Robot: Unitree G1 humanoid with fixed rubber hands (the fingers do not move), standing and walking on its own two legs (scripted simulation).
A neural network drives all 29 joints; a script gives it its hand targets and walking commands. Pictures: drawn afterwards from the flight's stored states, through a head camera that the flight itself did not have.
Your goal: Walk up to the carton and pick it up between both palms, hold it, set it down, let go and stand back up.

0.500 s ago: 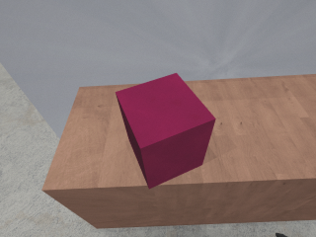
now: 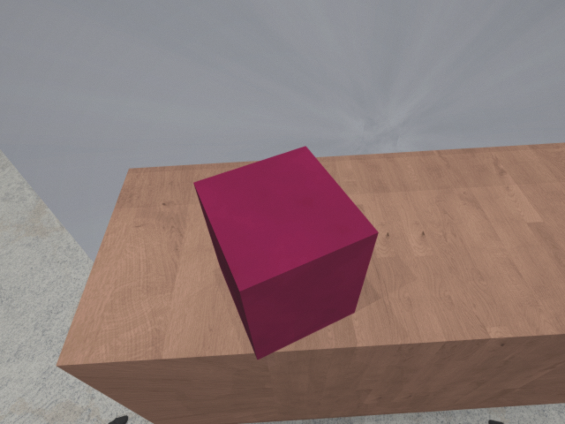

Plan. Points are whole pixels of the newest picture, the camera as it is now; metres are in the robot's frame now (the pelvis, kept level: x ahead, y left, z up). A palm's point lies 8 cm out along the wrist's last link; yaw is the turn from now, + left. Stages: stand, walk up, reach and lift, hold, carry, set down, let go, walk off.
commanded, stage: walk up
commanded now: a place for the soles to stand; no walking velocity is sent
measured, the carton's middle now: (281, 253) +0.39 +0.03 -0.02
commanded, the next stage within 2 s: reach and lift in 0.54 s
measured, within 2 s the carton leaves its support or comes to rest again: neither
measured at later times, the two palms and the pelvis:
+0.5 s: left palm out of the picture +0.08 +0.30 -0.11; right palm out of the picture +0.07 -0.30 -0.12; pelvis +0.00 +0.00 +0.00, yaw +0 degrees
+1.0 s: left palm out of the picture +0.13 +0.24 -0.08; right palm (522, 413) +0.15 -0.30 -0.08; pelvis -0.02 -0.03 -0.01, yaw +3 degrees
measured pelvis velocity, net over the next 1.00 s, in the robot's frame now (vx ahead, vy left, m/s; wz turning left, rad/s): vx -0.02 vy -0.03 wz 0.05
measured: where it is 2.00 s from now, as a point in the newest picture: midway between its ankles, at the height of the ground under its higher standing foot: outside the picture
